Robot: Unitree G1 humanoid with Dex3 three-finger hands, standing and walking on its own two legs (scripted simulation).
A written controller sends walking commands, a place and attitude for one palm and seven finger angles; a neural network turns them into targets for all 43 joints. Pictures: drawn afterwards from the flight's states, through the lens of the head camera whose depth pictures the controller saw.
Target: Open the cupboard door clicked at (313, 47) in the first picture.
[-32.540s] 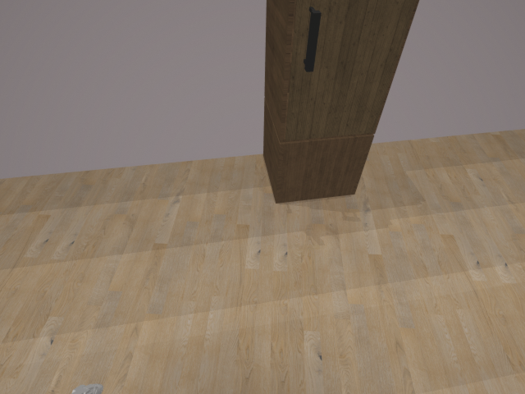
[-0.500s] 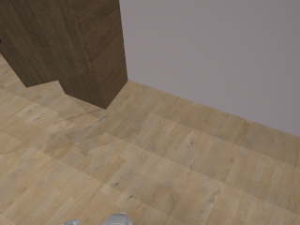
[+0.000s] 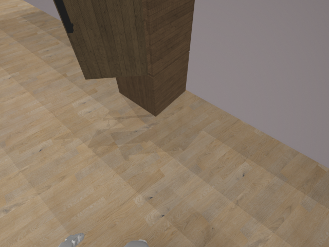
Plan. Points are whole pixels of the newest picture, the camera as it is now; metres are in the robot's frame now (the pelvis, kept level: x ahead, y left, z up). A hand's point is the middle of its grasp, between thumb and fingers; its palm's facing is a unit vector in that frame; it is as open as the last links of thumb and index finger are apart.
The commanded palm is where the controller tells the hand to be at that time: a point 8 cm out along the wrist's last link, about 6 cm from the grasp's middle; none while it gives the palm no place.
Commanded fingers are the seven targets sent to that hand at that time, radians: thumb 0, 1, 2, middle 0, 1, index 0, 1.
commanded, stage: turn to face it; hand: left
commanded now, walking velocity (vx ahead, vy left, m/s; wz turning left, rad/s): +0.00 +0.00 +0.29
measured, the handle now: (64, 9) +1.02 +0.50 +0.08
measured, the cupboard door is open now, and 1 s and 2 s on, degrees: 47 47 47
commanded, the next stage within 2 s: take the last steps up to it in 0.12 s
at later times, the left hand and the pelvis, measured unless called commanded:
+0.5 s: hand out of the picture +0.04 +0.23 -0.15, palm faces +0.20 -0.96 -0.20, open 7.4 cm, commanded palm none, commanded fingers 0.00 0.90 0.90 -0.20 -0.30 -0.20 -0.30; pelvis +0.02 +0.02 +0.01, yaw +9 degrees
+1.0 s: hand out of the picture +0.05 +0.30 -0.18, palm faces +0.30 -0.94 -0.17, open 7.4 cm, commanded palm none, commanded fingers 0.00 0.90 0.90 -0.20 -0.30 -0.20 -0.30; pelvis +0.14 +0.13 +0.00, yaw +13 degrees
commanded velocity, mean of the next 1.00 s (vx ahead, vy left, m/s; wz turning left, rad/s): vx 0.24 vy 0.09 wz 0.13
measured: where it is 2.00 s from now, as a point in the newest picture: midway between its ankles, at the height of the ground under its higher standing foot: (129, 192)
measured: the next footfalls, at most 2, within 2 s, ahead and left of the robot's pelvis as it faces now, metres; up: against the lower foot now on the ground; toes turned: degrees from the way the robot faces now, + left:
left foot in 0.24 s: +0.05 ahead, +0.13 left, +0.00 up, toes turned +7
right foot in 0.54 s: +0.10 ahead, -0.10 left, +0.00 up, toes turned +5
